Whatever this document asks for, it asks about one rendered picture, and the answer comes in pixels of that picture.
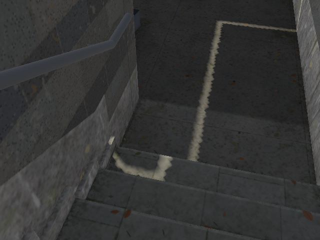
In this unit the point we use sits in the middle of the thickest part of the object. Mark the stairs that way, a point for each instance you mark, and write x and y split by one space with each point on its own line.
149 196

